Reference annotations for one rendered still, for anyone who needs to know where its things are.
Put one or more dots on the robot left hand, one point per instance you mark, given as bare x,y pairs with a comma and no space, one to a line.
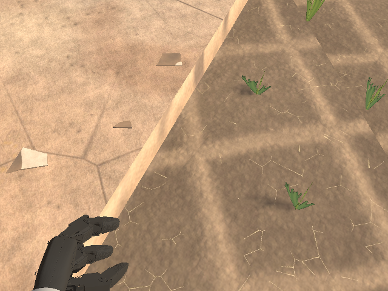
66,254

